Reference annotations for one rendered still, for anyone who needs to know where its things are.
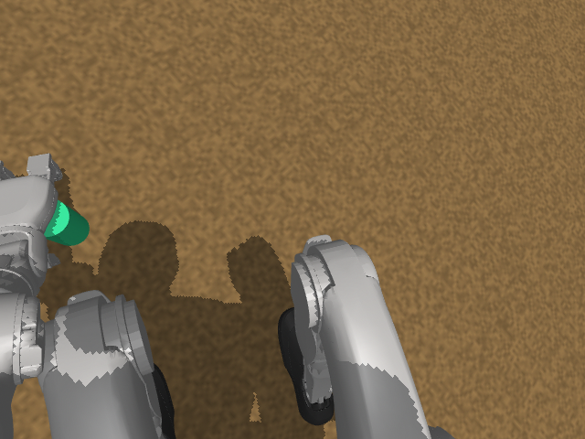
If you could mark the right robot foot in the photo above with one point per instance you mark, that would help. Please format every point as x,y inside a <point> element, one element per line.
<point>313,413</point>

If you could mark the left robot arm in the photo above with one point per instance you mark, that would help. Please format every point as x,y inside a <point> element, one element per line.
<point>23,268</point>

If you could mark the left robot hand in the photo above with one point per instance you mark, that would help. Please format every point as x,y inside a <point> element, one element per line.
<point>30,201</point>

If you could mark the can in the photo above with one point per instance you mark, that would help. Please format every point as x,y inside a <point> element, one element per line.
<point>67,227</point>

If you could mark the left robot foot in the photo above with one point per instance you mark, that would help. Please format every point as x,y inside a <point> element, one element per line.
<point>165,403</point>

